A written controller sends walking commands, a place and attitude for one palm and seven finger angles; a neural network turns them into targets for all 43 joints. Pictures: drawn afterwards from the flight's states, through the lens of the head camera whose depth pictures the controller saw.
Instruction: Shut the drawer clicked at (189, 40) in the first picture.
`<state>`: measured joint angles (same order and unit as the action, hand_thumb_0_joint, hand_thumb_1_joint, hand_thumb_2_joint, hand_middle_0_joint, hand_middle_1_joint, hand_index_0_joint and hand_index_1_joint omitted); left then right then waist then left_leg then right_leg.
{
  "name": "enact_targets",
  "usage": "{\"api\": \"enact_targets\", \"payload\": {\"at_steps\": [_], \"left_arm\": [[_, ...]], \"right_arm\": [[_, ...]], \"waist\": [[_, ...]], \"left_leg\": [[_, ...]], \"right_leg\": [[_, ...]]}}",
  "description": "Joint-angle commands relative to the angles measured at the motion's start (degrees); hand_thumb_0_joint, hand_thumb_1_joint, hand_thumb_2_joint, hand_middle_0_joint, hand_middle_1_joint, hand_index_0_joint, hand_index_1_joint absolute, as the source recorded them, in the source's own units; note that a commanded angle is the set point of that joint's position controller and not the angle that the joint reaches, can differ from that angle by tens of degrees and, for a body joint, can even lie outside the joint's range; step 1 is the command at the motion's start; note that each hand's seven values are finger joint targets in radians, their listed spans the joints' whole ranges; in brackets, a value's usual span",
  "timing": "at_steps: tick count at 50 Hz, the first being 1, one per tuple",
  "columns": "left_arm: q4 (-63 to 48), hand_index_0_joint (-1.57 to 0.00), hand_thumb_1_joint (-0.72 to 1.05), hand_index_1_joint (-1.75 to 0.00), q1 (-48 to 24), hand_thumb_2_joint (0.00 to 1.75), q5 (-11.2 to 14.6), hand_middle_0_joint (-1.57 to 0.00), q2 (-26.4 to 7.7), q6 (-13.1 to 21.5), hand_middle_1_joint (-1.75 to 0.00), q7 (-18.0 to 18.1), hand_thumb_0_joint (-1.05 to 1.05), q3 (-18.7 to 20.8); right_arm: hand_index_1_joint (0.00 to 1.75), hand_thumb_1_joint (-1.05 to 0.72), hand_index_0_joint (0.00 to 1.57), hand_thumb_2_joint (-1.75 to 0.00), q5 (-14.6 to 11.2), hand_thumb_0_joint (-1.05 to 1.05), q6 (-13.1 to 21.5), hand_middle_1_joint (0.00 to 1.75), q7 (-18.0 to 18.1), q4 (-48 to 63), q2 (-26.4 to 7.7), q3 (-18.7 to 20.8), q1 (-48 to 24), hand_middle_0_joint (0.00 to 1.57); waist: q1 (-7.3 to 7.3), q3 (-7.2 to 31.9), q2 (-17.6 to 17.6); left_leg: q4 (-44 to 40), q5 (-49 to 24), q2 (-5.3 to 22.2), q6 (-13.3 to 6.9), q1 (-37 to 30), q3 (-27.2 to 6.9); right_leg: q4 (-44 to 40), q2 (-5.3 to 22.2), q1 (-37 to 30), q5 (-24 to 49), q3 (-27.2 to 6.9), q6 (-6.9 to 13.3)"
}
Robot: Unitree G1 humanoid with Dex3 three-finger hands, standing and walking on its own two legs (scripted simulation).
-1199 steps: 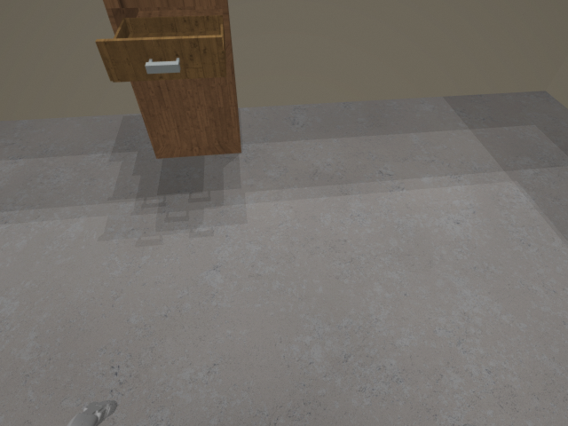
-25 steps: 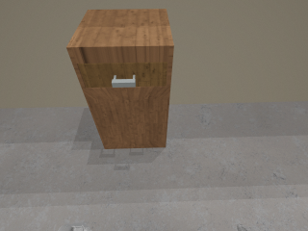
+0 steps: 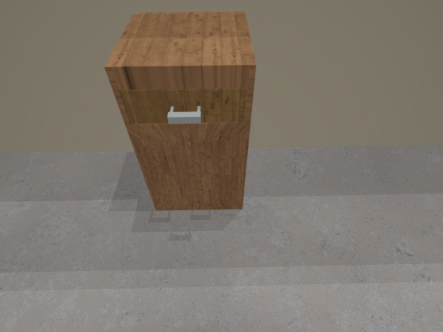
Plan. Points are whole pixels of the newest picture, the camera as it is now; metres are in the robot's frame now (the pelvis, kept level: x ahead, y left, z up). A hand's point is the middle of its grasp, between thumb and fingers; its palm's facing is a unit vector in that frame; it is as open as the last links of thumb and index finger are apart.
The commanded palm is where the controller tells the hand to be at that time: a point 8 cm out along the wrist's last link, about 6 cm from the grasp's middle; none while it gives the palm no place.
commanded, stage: let the arm hang, fingers relaxed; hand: left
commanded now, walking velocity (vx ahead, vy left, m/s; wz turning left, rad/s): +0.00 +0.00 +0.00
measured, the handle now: (185, 113) +0.79 +0.18 -0.10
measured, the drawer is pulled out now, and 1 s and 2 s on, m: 0.00 0.00 0.00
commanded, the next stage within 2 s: look to check the result in 0.34 s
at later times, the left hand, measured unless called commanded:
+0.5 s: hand out of the picture +0.02 +0.18 -0.17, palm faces +0.02 -0.98 -0.21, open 7.4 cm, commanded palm none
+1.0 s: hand out of the picture +0.06 +0.18 -0.16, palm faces +0.01 -0.97 -0.24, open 7.4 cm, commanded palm none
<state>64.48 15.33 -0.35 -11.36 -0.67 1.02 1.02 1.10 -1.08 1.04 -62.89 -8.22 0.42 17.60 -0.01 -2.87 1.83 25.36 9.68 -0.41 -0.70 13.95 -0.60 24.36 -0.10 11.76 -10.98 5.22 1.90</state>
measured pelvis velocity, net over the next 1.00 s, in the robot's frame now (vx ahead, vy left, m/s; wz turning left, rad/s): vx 0.03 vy -0.02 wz -0.02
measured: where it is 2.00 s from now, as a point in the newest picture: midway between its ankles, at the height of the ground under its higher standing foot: outside the picture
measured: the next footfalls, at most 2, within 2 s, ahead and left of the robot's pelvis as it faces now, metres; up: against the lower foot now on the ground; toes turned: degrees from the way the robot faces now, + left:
none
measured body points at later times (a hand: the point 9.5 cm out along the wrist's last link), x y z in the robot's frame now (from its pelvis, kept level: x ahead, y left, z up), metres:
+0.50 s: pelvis +0.01 +0.00 +0.00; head +0.03 -0.01 +0.45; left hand +0.02 +0.23 -0.15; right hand +0.01 -0.22 -0.16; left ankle +0.05 +0.11 -0.74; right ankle +0.03 -0.10 -0.74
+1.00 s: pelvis +0.03 -0.02 +0.00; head +0.04 -0.03 +0.45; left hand +0.07 +0.23 -0.15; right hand +0.05 -0.25 -0.16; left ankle +0.05 +0.11 -0.74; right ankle +0.03 -0.10 -0.74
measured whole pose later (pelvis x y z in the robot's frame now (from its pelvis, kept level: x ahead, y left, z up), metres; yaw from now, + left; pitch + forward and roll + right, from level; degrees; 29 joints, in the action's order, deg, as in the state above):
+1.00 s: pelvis +0.03 -0.02 +0.00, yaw -1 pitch -2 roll +0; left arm 65.5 11.1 -0.3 -11.1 0.8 1.1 1.0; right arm 0.9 0.0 1.5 -64.6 -11.1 0.8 12.2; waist -0.3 -3.3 1.5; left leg 21.6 10.5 0.8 0.6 9.3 0.0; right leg 21.0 -1.4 7.7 -11.7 4.4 2.7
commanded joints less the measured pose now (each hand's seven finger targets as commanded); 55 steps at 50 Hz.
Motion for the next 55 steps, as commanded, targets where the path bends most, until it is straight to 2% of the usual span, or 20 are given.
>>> {"api": "enact_targets", "payload": {"at_steps": [1, 3, 7, 11, 17, 20, 27, 34, 36, 40, 44, 51, 55], "left_arm": [[-1.8, -0.20, 0.90, -0.30, 2.2, 0.90, -0.3, -0.20, -5.9, 0.9, -0.30, 0.6, 0.00, 1.5], [-1.6, -0.20, 0.90, -0.30, 2.0, 0.90, -0.2, -0.20, -5.5, 1.0, -0.30, 0.6, 0.00, 1.5], [-1.5, -0.20, 0.90, -0.30, 1.7, 0.90, -0.2, -0.20, -4.8, 1.3, -0.30, 0.7, 0.00, 1.4], [-1.5, -0.20, 0.90, -0.30, 1.5, 0.90, -0.3, -0.20, -4.8, 1.3, -0.30, 0.7, 0.00, 1.4], [-1.2, -0.20, 0.90, -0.30, 0.9, 0.90, -0.2, -0.20, -4.5, 1.6, -0.30, 0.7, 0.00, 1.4], [-1.1, -0.20, 0.90, -0.30, 0.7, 0.90, -0.1, -0.20, -4.8, 1.7, -0.30, 0.7, 0.00, 1.4], [-0.7, -0.20, 0.90, -0.30, 0.4, 0.90, -0.2, -0.20, -5.1, 1.7, -0.30, 0.7, 0.00, 1.5], [-0.5, -0.20, 0.90, -0.30, 0.0, 0.90, -0.1, -0.20, -6.1, 2.0, -0.30, 0.7, 0.00, 1.5], [-0.5, -0.20, 0.90, -0.30, 0.0, 0.90, -0.2, -0.20, -6.5, 2.1, -0.30, 0.8, 0.00, 1.5], [-0.4, -0.20, 0.90, -0.30, -0.9, 0.90, -0.1, -0.20, -6.9, 2.0, -0.30, 0.7, 0.00, 1.4], [-0.7, -0.20, 0.90, -0.30, -1.3, 0.90, -0.1, -0.20, -7.5, 2.2, -0.30, 0.7, 0.00, 1.5], [-1.2, -0.20, 0.90, -0.30, -2.3, 0.90, -0.1, -0.20, -8.3, 2.3, -0.30, 0.7, 0.00, 1.7], [-1.2, -0.20, 0.90, -0.30, -2.9, 0.90, -0.1, -0.20, -8.4, 2.2, -0.30, 0.7, 0.00, 1.7]], "right_arm": [[0.30, -0.90, 0.20, -0.90, 0.2, 0.00, 0.9, 0.30, 0.8, 1.2, -6.6, 1.4, 2.9, 0.20], [0.30, -0.90, 0.20, -0.90, 0.2, 0.00, 1.1, 0.30, 0.8, 0.9, -6.0, 1.3, 2.5, 0.20], [0.30, -0.90, 0.20, -0.90, 0.1, 0.00, 1.4, 0.30, 0.8, 0.7, -5.2, 1.2, 2.2, 0.20], [0.30, -0.90, 0.20, -0.90, 0.1, 0.00, 1.2, 0.30, 0.9, 0.4, -5.4, 1.2, 2.2, 0.20], [0.30, -0.90, 0.20, -0.90, 0.0, 0.00, 1.3, 0.30, 1.0, 0.2, -5.3, 1.4, 1.4, 0.20], [0.30, -0.90, 0.20, -0.90, 0.0, 0.00, 1.5, 0.30, 1.1, 0.0, -5.9, 1.3, 1.2, 0.20], [0.30, -0.90, 0.20, -0.90, -0.1, 0.00, 1.4, 0.30, 1.2, -0.1, -6.7, 1.4, 0.5, 0.20], [0.30, -0.90, 0.20, -0.90, -0.1, 0.00, 1.7, 0.30, 1.2, -0.3, -7.9, 1.5, -0.5, 0.20], [0.30, -0.90, 0.20, -0.90, -0.3, 0.00, 1.6, 0.30, 1.2, -0.2, -8.1, 1.5, -1.2, 0.20], [0.30, -0.90, 0.20, -0.90, -0.1, 0.00, 1.4, 0.30, 1.1, -0.5, -8.3, 1.4, -1.9, 0.20], [0.30, -0.90, 0.20, -0.90, -0.1, 0.00, 1.6, 0.30, 1.1, -0.4, -9.1, 1.4, -2.2, 0.20], [0.30, -0.90, 0.20, -0.90, -0.1, 0.00, 1.7, 0.30, 1.1, -0.2, -9.9, 1.5, -3.2, 0.20], [0.30, -0.90, 0.20, -0.90, 0.0, 0.00, 1.7, 0.30, 1.1, -0.3, -10.2, 1.4, -3.5, 0.20]], "waist": [[0.27, -2.5, -0.9], [0.39, -2.2, -0.3], [0.34, -2.1, -1.5], [0.11, -2.7, 0.2], [-0.18, -1.8, -1.1], [-0.18, -0.7, 0.0], [-0.35, -1.1, -1.4], [-0.33, 1.0, -1.2], [-0.19, 0.5, -1.4], [-0.29, -1.2, -1.3], [-0.28, 0.5, -1.8], [-0.15, 0.9, -1.1], [-0.21, 0.5, -1.1]], "left_leg": [[-7.9, 8.1, 5.2, -2.2, 3.0, -6.4], [-8.2, 6.7, 5.2, -2.1, 3.1, -6.2], [-7.5, 2.7, 5.1, -1.9, 1.8, -5.4], [-7.4, 3.2, 5.0, -1.7, 1.3, -5.3], [-6.4, 0.7, 4.8, -1.5, -0.7, -4.3], [-6.3, -0.7, 5.1, -1.4, -1.6, -4.3], [-6.4, -1.2, 5.4, -1.5, -2.6, -4.3], [-6.0, -4.4, 5.8, -1.3, -4.4, -3.8], [-5.9, -5.3, 5.8, -1.4, -4.7, -3.7], [-6.6, -3.2, 5.8, -1.1, -4.2, -3.6], [-6.4, -4.5, 5.9, -1.0, -5.0, -3.4], [-6.5, -6.3, 6.2, -0.9, -5.4, -3.3], [-7.0, -5.7, 6.3, -0.8, -5.5, -3.3]], "right_leg": [[-6.5, 5.3, 1.8, -10.8, -6.8, 1.7], [-6.3, 5.6, 0.7, -8.9, -6.6, 1.5], [-6.4, 6.0, 0.5, -6.6, -6.5, 1.3], [-6.8, 5.9, 1.2, -7.2, -6.6, 1.3], [-7.6, 6.3, 1.2, -6.0, -7.0, 1.4], [-7.4, 6.2, 0.2, -4.4, -7.3, 1.4], [-7.8, 6.2, 0.4, -4.3, -7.2, 1.4], [-7.6, 6.4, -1.5, 0.1, -7.3, 1.4], [-7.6, 6.5, -1.4, 1.4, -7.4, 1.3], [-8.6, 6.4, -0.5, -1.1, -7.7, 1.3], [-8.7, 6.7, -2.0, 1.0, -7.8, 1.1], [-8.5, 6.7, -3.2, 4.4, -7.6, 1.1], [-8.9, 6.6, -3.2, 3.9, -7.8, 1.2]]}}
